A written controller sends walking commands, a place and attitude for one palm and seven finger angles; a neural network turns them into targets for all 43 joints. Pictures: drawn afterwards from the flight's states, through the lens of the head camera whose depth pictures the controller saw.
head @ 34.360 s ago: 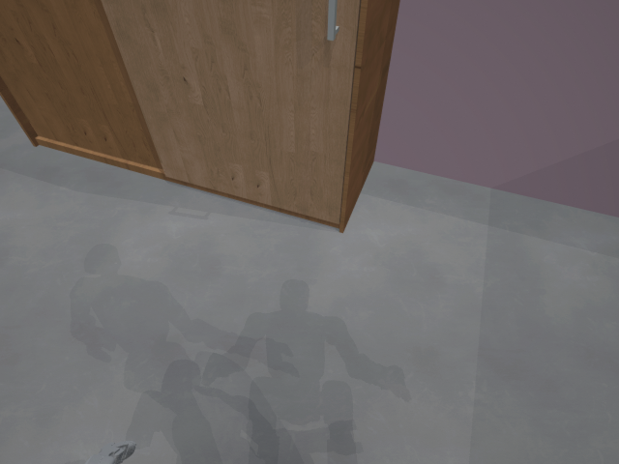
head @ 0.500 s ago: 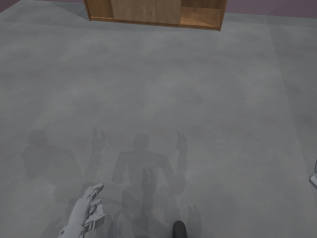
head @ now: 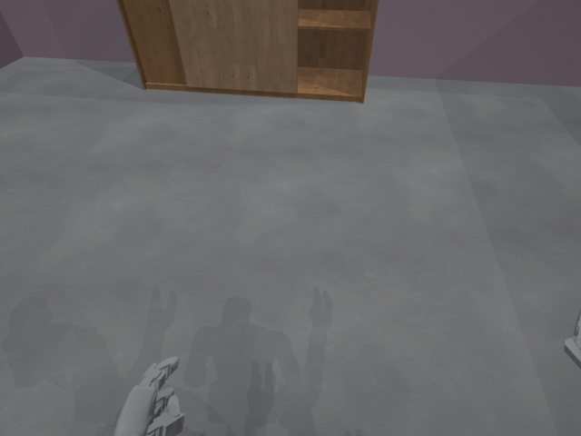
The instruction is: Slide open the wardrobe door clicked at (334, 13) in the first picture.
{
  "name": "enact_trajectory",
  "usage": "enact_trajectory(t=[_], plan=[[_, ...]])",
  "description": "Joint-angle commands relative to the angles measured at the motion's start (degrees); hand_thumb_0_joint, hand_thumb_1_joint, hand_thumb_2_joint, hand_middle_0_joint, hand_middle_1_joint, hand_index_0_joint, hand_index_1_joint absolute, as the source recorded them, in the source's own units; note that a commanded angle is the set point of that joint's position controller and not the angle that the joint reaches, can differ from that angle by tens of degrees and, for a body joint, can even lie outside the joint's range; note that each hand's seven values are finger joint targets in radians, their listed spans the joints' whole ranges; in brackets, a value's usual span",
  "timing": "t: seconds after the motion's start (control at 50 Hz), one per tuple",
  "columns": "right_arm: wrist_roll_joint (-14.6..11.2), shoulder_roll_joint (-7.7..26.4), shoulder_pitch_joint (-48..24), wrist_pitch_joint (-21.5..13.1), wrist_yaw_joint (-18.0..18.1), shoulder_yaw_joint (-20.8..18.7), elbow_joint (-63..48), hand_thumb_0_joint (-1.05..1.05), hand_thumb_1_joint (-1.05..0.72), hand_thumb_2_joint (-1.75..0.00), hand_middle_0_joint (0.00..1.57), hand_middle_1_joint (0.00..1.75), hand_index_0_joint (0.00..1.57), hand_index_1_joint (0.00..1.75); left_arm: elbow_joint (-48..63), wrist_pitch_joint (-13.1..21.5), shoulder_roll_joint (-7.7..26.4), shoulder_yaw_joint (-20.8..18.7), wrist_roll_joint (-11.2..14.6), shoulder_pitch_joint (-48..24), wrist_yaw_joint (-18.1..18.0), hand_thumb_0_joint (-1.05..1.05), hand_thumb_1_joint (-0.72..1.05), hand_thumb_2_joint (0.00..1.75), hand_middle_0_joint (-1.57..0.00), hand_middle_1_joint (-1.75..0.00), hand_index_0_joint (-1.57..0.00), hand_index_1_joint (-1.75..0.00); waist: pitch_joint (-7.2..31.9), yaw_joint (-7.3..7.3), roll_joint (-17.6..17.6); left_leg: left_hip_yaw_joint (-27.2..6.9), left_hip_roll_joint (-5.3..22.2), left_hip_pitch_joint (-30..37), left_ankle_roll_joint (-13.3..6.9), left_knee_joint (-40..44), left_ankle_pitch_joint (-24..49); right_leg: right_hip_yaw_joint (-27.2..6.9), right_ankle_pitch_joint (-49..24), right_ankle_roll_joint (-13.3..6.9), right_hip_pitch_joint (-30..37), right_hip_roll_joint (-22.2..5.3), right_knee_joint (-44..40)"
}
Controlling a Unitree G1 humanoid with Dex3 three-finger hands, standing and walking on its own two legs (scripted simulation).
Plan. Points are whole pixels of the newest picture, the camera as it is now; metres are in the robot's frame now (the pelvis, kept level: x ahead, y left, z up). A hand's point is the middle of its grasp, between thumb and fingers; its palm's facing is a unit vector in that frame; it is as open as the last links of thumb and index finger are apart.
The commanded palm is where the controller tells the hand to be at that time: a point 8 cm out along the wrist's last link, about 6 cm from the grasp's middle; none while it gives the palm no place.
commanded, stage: stop stepping back and stand still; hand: right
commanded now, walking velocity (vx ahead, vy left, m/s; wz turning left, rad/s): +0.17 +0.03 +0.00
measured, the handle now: out of the picture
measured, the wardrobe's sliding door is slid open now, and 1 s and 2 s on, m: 0.50 0.50 0.50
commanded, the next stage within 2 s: let the arm hang, fingers relaxed in 1.30 s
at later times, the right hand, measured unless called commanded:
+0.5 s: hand (553, 306) +0.23 -0.26 +0.15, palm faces +0.35 +0.82 -0.45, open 7.4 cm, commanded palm +0.17 -0.30 +0.18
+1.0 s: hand out of the picture +0.19 -0.29 +0.16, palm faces +0.42 +0.83 -0.35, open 7.4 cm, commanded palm +0.14 -0.32 +0.18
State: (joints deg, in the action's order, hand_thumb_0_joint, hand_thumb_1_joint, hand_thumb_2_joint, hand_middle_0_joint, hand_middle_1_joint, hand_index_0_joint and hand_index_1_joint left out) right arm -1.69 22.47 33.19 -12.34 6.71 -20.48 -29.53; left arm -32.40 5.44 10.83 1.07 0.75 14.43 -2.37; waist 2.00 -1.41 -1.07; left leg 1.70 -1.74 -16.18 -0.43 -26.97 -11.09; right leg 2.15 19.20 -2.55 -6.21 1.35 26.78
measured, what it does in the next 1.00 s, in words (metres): stands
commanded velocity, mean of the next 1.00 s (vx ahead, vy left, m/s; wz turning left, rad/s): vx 0.01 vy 0.01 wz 0.00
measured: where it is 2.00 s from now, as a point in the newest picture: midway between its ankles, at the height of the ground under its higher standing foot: outside the picture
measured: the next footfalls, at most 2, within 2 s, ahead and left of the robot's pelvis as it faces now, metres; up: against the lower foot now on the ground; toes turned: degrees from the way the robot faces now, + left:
none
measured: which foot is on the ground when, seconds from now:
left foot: down 0.00-1.00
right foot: down 0.00-1.00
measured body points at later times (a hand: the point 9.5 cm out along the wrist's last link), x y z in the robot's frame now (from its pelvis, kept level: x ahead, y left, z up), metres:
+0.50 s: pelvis +0.03 -0.02 +0.00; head +0.06 -0.04 +0.44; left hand +0.21 +0.22 -0.08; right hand +0.20 -0.31 +0.18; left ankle +0.06 +0.10 -0.74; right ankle -0.05 -0.09 -0.73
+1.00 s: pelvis +0.00 -0.04 +0.00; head -0.01 -0.06 +0.45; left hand +0.17 +0.16 -0.07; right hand +0.16 -0.33 +0.18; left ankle +0.06 +0.10 -0.74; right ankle -0.05 -0.09 -0.74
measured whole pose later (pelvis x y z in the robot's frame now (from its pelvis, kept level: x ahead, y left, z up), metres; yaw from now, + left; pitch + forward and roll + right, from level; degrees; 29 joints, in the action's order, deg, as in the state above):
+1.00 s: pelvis +0.00 -0.04 +0.00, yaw -1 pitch -2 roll +2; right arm -1.2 19.0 29.9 -11.4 6.7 -19.0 -29.4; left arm -31.6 3.5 8.8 3.2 0.2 14.4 -1.2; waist -0.2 -2.2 -0.6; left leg 1.3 -0.2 -14.5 1.1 -24.1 -7.7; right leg 2.3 19.9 -4.7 -6.7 3.1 28.2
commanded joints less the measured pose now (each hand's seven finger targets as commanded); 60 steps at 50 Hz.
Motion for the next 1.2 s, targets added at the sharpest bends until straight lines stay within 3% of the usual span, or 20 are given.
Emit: enact_trajectory(t=[0.0,0.06,0.12,0.18,0.22,0.28,0.32,0.36,0.44,0.48,0.52,0.58,0.62,0.66,0.72,0.8,0.86,1.0,1.08,1.18], plan=[[0.4,4.1,-9.8,-2.5,1.0,-2.5,-7.3,0.0,-0.9,-0.9,0.2,0.3,0.2,0.3,7.8,2.9,7.7,-3.0,-0.1,-6.5,-0.6,0.0,0.9,0.9,-0.2,-0.3,-0.2,-0.3,-7.1,0.97,8.5,0.5,0.0,6.4,0.8,-3.9,-3.8,-10.9,21.4,-3.7,-21.5,-11.9,-13.5],[0.9,3.5,-12.1,-2.2,0.9,-1.1,-7.1,0.0,-0.9,-0.9,0.2,0.3,0.2,0.3,7.5,2.9,7.6,-2.7,-0.3,-6.0,-0.3,0.0,0.9,0.9,-0.2,-0.3,-0.2,-0.3,-6.2,0.71,6.3,-1.5,0.6,7.9,0.0,-2.3,-3.4,-9.3,17.3,-2.8,-21.6,-10.0,-10.4],[0.9,5.7,-14.3,-2.5,1.3,-2.2,-10.2,0.0,-0.9,-0.9,0.2,0.3,0.2,0.3,7.6,3.3,7.6,-2.5,-0.5,-6.4,-0.2,0.0,0.9,0.9,-0.2,-0.3,-0.2,-0.3,-5.5,0.16,4.0,-5.7,2.4,9.0,-0.9,-0.4,-3.7,-6.8,12.9,-1.8,-21.6,-7.4,-7.6],[0.6,7.0,-11.8,-3.3,1.7,-3.4,-12.2,0.0,-0.9,-0.9,0.2,0.3,0.2,0.3,7.5,3.7,6.9,-2.3,-0.7,-6.3,0.2,0.0,0.9,0.9,-0.2,-0.3,-0.2,-0.3,-1.4,0.17,0.7,-11.3,6.1,11.3,-3.0,2.5,1.2,-3.4,1.8,-0.3,-17.9,-3.7,-0.7],[0.2,8.6,-8.7,-3.8,1.9,-5.5,-13.3,0.0,-0.9,-0.9,0.2,0.3,0.2,0.3,7.3,3.6,6.8,-2.3,-0.7,-6.5,0.4,0.0,0.9,0.9,-0.2,-0.3,-0.2,-0.3,2.1,0.32,1.1,-12.8,8.1,13.0,-4.3,2.6,6.1,-2.7,-3.4,0.6,-15.4,-2.9,2.3],[-0.4,8.6,-3.6,-4.6,2.2,-6.7,-14.1,0.0,-0.9,-0.9,0.2,0.3,0.2,0.3,7.3,3.1,6.7,-2.2,-0.6,-6.6,0.7,0.0,0.9,0.9,-0.2,-0.3,-0.2,-0.3,4.8,0.73,2.9,-10.2,8.1,15.2,-4.3,0.2,16.2,-3.2,-10.8,1.5,-12.6,-2.9,1.8],[-0.9,8.3,0.2,-4.6,2.1,-7.7,-12.5,0.0,-0.9,-0.9,0.2,0.3,0.2,0.3,7.5,2.6,6.7,-2.3,-0.4,-6.8,0.6,0.0,0.9,0.9,-0.2,-0.3,-0.2,-0.3,6.0,0.63,3.0,-6.3,6.2,16.6,-3.0,-2.3,24.2,-3.9,-20.2,2.3,-11.7,-4.2,0.8],[-1.0,8.2,0.7,-4.7,1.8,-7.9,-13.5,0.0,-0.9,-0.9,0.2,0.3,0.2,0.3,7.7,2.1,7.1,-2.6,-0.2,-6.6,0.7,0.0,0.9,0.9,-0.2,-0.3,-0.2,-0.3,7.6,0.68,4.2,-5.0,5.6,18.5,-2.4,-3.3,30.3,-4.0,-29.8,3.2,-10.9,-4.8,2.1],[-1.3,7.7,2.4,-4.6,1.6,-7.6,-13.6,0.0,-0.9,-0.9,0.2,0.3,0.2,0.3,8.0,1.7,7.4,-3.0,0.1,-6.8,0.7,0.0,0.9,0.9,-0.2,-0.3,-0.2,-0.3,10.0,0.7,2.8,-5.1,6.8,20.3,-3.0,-3.0,35.8,-3.0,-34.6,4.1,-10.3,-4.2,5.5],[-1.3,7.7,2.0,-4.7,1.8,-7.4,-15.2,0.0,-0.9,-0.9,0.2,0.3,0.2,0.3,8.1,1.5,7.6,-3.0,0.0,-6.9,0.7,0.0,0.9,0.9,-0.2,-0.3,-0.2,-0.3,9.4,0.75,3.3,-4.7,6.8,18.6,-2.7,-2.4,32.4,-3.3,-30.6,4.2,-9.8,-4.0,3.0],[-1.0,8.0,0.4,-4.6,1.8,-7.1,-17.2,0.0,-0.9,-0.9,0.2,0.3,0.2,0.3,8.4,1.5,7.7,-3.0,-0.2,-7.5,0.4,0.0,0.9,0.9,-0.2,-0.3,-0.2,-0.3,7.1,0.54,6.4,-3.3,5.0,15.3,-1.3,-2.1,26.7,-4.0,-29.6,4.2,-8.4,-5.1,-0.9],[-0.8,6.9,-0.6,-4.2,1.5,-5.9,-16.2,0.0,-0.9,-0.9,0.2,0.3,0.2,0.3,8.6,1.5,7.7,-3.3,-0.3,-6.4,0.2,0.0,0.9,0.9,-0.2,-0.3,-0.2,-0.3,6.5,0.6,7.7,-0.4,2.5,12.4,0.0,-3.8,21.6,-5.2,-43.2,5.8,-4.7,-6.8,-2.2],[-0.7,7.8,-2.6,-3.8,1.1,-6.2,-17.8,0.0,-0.9,-0.9,0.2,0.3,0.2,0.3,8.7,1.4,7.4,-3.3,-0.7,-6.4,0.4,0.0,0.9,0.9,-0.2,-0.3,-0.2,-0.3,5.9,0.28,11.0,1.2,1.3,9.2,0.5,-4.1,12.6,-5.4,-48.8,7.0,-2.0,-7.9,-3.0],[-0.4,6.6,-3.0,-3.4,0.9,-5.1,-16.2,0.0,-0.9,-0.9,0.2,0.3,0.2,0.3,9.1,1.1,7.0,-3.1,-0.7,-6.0,0.7,0.0,0.9,0.9,-0.2,-0.3,-0.2,-0.3,4.5,0.32,9.9,1.6,0.9,10.2,0.5,-1.6,9.8,-5.0,-44.7,6.6,-3.9,-8.3,-2.9],[-0.3,6.0,-5.4,-3.0,0.8,-4.6,-15.6,0.0,-0.9,-0.9,0.2,0.3,0.2,0.3,9.4,1.1,7.4,-2.9,-0.7,-5.9,0.8,0.0,0.9,0.9,-0.2,-0.3,-0.2,-0.3,2.8,0.26,7.7,0.7,1.5,14.2,-0.1,-1.4,15.7,-4.7,-36.9,7.3,-9.6,-7.1,-4.1],[-0.3,5.1,-5.9,-2.6,0.8,-3.9,-12.6,0.0,-0.9,-0.9,0.2,0.3,0.2,0.3,9.8,0.7,7.0,-2.5,-0.6,-5.7,0.7,0.0,0.9,0.9,-0.2,-0.3,-0.2,-0.3,1.8,0.16,5.9,-0.3,1.9,16.8,0.3,-0.9,17.3,-4.3,-24.2,6.2,-14.0,-6.6,-6.7],[0.0,4.7,-6.2,-2.7,0.8,-3.7,-12.1,0.0,-0.9,-0.9,0.2,0.3,0.2,0.3,9.9,0.7,6.9,-2.3,-0.7,-5.6,0.5,0.0,0.9,0.9,-0.2,-0.3,-0.2,-0.3,1.2,0.06,6.9,-0.7,1.9,18.7,0.4,-1.0,17.5,-4.6,-18.1,6.0,-17.0,-6.1,-8.6],[0.5,4.5,-6.6,-3.2,1.4,-3.8,-11.4,0.0,-0.9,-0.9,0.2,0.3,0.2,0.3,10.3,1.5,6.9,-2.1,-0.6,-5.9,0.0,0.0,0.9,0.9,-0.2,-0.3,-0.2,-0.3,-0.3,-0.13,5.2,-1.3,2.0,22.5,1.3,-0.1,14.0,-5.3,-1.7,2.8,-23.6,-5.7,-12.2],[0.9,4.6,-6.7,-4.0,1.7,-3.9,-11.9,0.0,-0.9,-0.9,0.2,0.3,0.2,0.3,10.1,2.4,7.2,-2.4,-0.5,-5.7,-0.1,0.0,0.9,0.9,-0.2,-0.3,-0.2,-0.3,-0.8,-0.13,6.9,-1.5,2.0,23.2,1.3,-0.3,13.0,-5.9,1.1,2.3,-25.4,-5.4,-12.9],[0.7,4.4,-5.2,-4.5,1.8,-4.0,-11.2,0.0,-0.9,-0.9,0.2,0.3,0.2,0.3,9.7,3.0,7.4,-2.7,-0.5,-5.6,-0.1,0.0,0.9,0.9,-0.2,-0.3,-0.2,-0.3,0.6,0.01,4.6,-2.3,2.9,23.1,0.9,0.3,14.8,-5.2,-1.0,2.0,-23.8,-4.7,-10.8]])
